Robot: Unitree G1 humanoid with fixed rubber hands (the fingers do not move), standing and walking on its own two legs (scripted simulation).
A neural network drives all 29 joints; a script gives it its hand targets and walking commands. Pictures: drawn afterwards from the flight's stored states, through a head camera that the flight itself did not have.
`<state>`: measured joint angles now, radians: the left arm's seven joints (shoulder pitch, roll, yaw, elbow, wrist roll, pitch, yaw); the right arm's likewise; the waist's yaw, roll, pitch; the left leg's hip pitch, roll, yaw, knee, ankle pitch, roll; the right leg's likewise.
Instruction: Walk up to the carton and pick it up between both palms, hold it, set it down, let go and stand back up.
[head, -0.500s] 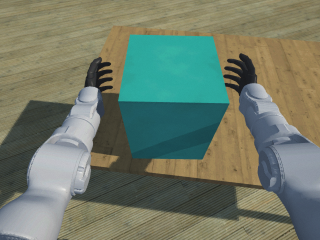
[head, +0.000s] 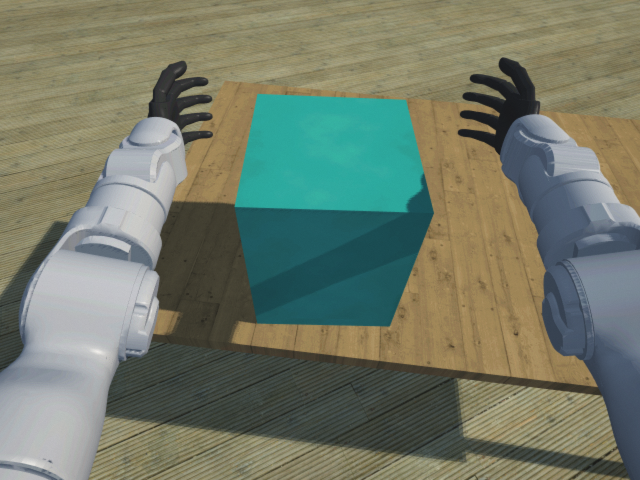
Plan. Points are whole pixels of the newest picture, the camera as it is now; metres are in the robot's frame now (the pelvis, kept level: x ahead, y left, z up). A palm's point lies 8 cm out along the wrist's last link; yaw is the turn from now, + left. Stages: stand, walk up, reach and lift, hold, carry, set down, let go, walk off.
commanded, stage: set down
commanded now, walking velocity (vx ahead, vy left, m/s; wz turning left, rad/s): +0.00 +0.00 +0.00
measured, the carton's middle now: (327, 217) +0.46 +0.03 +0.07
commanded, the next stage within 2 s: none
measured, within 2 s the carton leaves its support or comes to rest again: neither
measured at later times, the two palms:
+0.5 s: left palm (163, 129) +0.46 +0.23 +0.20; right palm (520, 132) +0.48 -0.18 +0.22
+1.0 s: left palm (158, 179) +0.41 +0.23 +0.17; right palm (515, 185) +0.44 -0.18 +0.17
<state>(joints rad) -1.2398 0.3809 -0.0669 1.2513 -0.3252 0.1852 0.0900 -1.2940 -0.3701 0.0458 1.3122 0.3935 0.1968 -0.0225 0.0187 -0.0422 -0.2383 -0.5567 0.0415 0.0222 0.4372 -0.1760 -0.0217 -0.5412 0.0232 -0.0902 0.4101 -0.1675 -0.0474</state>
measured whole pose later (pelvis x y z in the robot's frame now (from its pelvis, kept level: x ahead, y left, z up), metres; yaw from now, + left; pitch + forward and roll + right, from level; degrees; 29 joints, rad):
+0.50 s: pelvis +0.00 +0.00 +0.00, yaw +0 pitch +15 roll +0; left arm -1.17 0.40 -0.01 1.08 -0.30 0.30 0.09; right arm -1.24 -0.38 0.09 1.17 0.45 0.26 -0.05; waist 0.01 -0.02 -0.19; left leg -0.50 0.04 0.01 0.40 -0.15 -0.03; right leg -0.48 0.03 -0.09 0.36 -0.14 -0.05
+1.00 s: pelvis -0.01 +0.00 +0.01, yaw +0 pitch +7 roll +0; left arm -0.88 0.35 0.06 0.77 -0.24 0.38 0.07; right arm -0.97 -0.35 0.05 0.95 0.41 0.26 -0.08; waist 0.04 -0.01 -0.09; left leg -0.34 0.04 0.02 0.37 -0.15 -0.03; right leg -0.32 0.04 -0.06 0.33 -0.13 -0.05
